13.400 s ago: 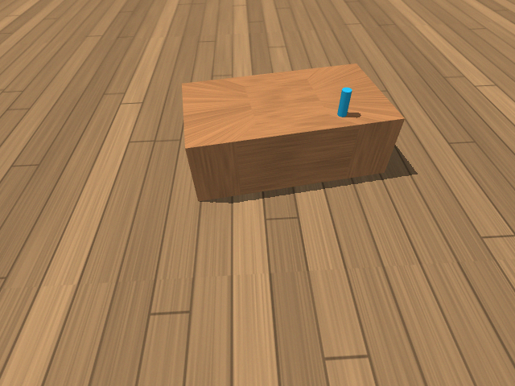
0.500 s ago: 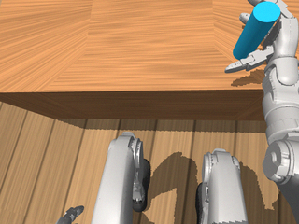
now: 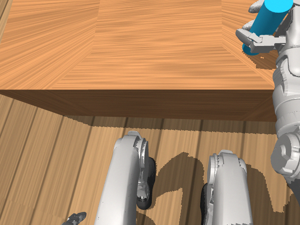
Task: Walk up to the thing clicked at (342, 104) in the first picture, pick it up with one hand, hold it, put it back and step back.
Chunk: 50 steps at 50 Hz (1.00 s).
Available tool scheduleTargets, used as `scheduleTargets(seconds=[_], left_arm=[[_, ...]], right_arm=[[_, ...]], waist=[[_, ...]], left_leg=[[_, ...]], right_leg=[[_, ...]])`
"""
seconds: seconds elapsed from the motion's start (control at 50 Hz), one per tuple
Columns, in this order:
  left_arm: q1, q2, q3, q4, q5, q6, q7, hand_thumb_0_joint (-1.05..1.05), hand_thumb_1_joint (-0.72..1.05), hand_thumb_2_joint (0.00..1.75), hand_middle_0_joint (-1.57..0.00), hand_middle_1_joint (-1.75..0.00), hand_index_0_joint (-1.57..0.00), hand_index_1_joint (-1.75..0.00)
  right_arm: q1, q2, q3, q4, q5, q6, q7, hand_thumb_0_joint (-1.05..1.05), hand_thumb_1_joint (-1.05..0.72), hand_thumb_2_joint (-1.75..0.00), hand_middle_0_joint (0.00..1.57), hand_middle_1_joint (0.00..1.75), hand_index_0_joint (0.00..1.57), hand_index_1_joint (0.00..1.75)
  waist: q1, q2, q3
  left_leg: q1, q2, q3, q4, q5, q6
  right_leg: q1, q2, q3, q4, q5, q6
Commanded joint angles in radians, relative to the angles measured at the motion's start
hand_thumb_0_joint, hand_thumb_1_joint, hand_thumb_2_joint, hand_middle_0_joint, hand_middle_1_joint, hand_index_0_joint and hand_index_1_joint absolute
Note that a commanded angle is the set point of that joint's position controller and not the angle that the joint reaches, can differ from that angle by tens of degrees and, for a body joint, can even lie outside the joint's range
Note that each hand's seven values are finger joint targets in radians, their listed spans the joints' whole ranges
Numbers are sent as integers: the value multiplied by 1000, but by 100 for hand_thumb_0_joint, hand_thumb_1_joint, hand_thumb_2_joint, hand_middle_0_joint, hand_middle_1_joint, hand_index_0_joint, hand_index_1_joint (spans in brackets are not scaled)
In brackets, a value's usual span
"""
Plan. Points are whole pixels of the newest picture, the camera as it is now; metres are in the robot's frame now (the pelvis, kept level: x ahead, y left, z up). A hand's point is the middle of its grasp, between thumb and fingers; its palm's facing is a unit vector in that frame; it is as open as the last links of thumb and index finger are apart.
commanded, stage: settle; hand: right
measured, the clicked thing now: (263, 28) +0.57 -0.14 +0.01
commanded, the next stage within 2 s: lift in 1.18 s
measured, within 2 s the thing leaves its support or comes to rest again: leaves its support in 0.20 s
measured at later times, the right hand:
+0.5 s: hand out of the picture +0.58 -0.13 +0.08, palm faces -0.01 +1.00 -0.03, open 6.0 cm
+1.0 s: hand out of the picture +0.59 -0.12 +0.13, palm faces -0.01 +1.00 -0.02, open 6.0 cm
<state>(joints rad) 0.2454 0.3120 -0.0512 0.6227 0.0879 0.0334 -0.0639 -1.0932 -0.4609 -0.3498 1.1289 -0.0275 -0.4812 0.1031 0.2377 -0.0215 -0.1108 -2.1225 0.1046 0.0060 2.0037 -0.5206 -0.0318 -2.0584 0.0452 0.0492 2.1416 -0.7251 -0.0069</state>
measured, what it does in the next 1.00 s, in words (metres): rises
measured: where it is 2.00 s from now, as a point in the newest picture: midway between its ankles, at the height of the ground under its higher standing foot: (175, 206)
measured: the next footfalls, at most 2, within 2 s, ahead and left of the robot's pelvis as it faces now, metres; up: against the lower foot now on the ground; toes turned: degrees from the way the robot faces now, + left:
none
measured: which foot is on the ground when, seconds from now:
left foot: down 0.00-1.00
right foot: down 0.00-1.00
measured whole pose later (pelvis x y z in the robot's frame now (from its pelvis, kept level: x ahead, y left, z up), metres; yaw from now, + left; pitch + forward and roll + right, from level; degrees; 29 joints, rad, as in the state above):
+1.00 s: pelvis +0.02 +0.00 +0.09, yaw +0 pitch +36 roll +3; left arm 0.27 0.28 -0.03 0.61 0.05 0.02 -0.02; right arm -1.07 -0.44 -0.35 1.07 0.01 -0.37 0.09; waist 0.22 -0.03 -0.15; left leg -1.85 0.08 0.02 1.73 -0.51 -0.02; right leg -1.78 0.01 0.04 1.84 -0.70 0.00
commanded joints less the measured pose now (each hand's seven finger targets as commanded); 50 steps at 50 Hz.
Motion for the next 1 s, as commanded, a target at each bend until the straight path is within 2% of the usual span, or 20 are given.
scheduleTargets(seconds=[0.0,0.04,0.08,0.1,0.14,0.16,0.18,0.22,0.26,0.28,0.3,0.32,0.34,0.46,0.48,0.52,0.74,0.84,0.92,0.98], left_arm=[[226,218,77,-16,-7,-4,8,0,89,91,-21,-31,-21,-31],[227,220,78,-17,-7,-1,9,0,89,91,-21,-31,-21,-31],[222,215,81,-24,-10,-2,12,0,89,90,-21,-31,-21,-31],[219,211,79,-31,-13,-5,13,0,89,90,-21,-31,-20,-31],[235,218,84,-15,-15,-5,16,0,89,91,-21,-31,-20,-32],[231,208,84,-21,-16,-7,18,0,89,90,-21,-31,-20,-31],[233,203,82,-28,-19,-7,21,0,89,90,-21,-31,-20,-31],[235,206,88,-15,-24,-9,29,0,90,90,-21,-31,-20,-31],[231,201,85,-12,-26,-12,33,0,90,90,-21,-31,-20,-31],[235,199,89,-14,-27,-15,35,0,90,90,-21,-31,-20,-31],[235,194,89,-10,-27,-11,36,0,90,90,-20,-31,-20,-31],[239,198,91,-15,-30,-10,38,0,90,90,-20,-31,-21,-31],[234,194,94,-14,-33,-11,39,0,90,90,-21,-31,-20,-31],[224,180,92,-32,-42,-20,43,0,91,89,-20,-31,-21,-30],[227,185,95,-23,-41,-20,44,0,91,89,-20,-31,-21,-30],[218,180,93,-40,-43,-22,45,0,91,88,-20,-30,-21,-30],[241,168,94,-44,-42,-27,54,0,91,88,-20,-30,-20,-30],[247,170,98,-27,-42,-27,56,0,91,88,-20,-30,-20,-30],[237,166,98,-26,-44,-29,58,0,91,88,-20,-30,-20,-29],[235,164,100,-30,-42,-32,58,0,91,88,-20,-30,-20,-29]], right_arm=[[-452,-182,-18,-224,13,-58,-3,0,-42,-113,130,126,131,127],[-464,-174,-3,-239,12,-55,2,0,-47,-118,134,132,135,132],[-461,-184,-17,-277,20,-49,-3,0,-52,-123,136,136,137,136],[-498,-184,-4,-308,20,-48,-2,0,-53,-125,137,138,139,138],[-474,-185,-16,-296,28,-41,-5,0,-59,-125,140,138,141,138],[-497,-206,-22,-335,29,-39,-11,0,-60,-126,141,139,142,139],[-514,-205,-21,-349,30,-35,-14,0,-60,-130,142,143,143,143],[-491,-205,-29,-327,35,-20,-21,0,-65,-131,146,144,146,144],[-502,-169,1,-325,34,-9,-20,0,-65,-132,148,146,148,146],[-502,-192,-12,-347,30,-6,-22,0,-63,-131,148,146,149,146],[-505,-170,11,-317,27,1,-22,0,-63,-132,147,146,148,146],[-503,-197,-10,-316,24,6,-24,0,-62,-130,148,145,149,145],[-456,-181,-7,-280,25,18,-23,0,-63,-132,149,147,150,147],[-442,-159,-4,-231,35,44,-14,0,-66,-134,149,148,150,148],[-434,-145,2,-219,37,44,-9,0,-65,-134,149,148,151,148],[-468,-182,-9,-267,37,38,-8,0,-66,-135,150,149,152,149],[-482,-181,-2,-329,45,28,-17,0,-64,-136,149,151,151,151],[-480,-168,2,-323,46,34,-21,0,-65,-137,150,152,151,152],[-438,-182,-24,-276,51,33,-20,0,-64,-138,151,153,153,153],[-429,-165,-13,-272,56,27,-15,0,-65,-138,149,151,151,152]], waist=[[26,-200,-726],[34,-217,-751],[15,-205,-769],[20,-208,-790],[28,-204,-798],[15,-204,-822],[20,-192,-848],[17,-175,-811],[30,-186,-791],[20,-194,-809],[29,-187,-782],[24,-170,-774],[18,-155,-757],[16,-124,-690],[25,-121,-669],[7,-139,-690],[1,-168,-790],[1,-188,-767],[-2,-136,-729],[2,-132,-721]], left_leg=[[500,-34,52,-140,140,67],[501,-34,52,-145,138,68],[531,-35,46,-159,130,67],[548,-34,40,-171,123,66],[562,-33,46,-173,137,64],[594,-34,37,-184,147,64],[619,-35,33,-195,155,62],[623,-35,32,-214,139,62],[602,-36,34,-227,139,63],[612,-37,34,-228,152,64],[622,-37,31,-244,140,64],[625,-38,33,-252,133,64],[636,-39,32,-266,125,64],[651,-44,28,-311,110,63],[630,-45,32,-315,106,63],[643,-47,28,-327,106,65],[762,-52,23,-384,177,69],[751,-56,26,-404,203,74],[786,-58,25,-428,189,70],[813,-59,20,-442,200,69]], right_leg=[[394,-8,-6,-314,225,-3],[420,-8,-6,-318,224,-3],[415,-7,-16,-324,209,-6],[419,-6,-23,-324,196,-10],[430,-5,-18,-332,214,-8],[429,-5,-29,-326,221,-11],[435,-5,-33,-325,224,-13],[423,-5,-33,-346,207,-14],[446,-5,-29,-358,206,-13],[465,-8,-28,-364,225,-12],[449,-6,-29,-374,206,-13],[450,-7,-24,-387,202,-13],[441,-8,-28,-396,192,-15],[434,-13,-21,-437,175,-19],[440,-14,-15,-442,174,-19],[469,-17,-15,-459,176,-18],[588,-23,-19,-514,255,-11],[643,-29,-11,-541,301,-5],[608,-29,-13,-551,276,-11],[599,-30,-17,-556,272,-15]])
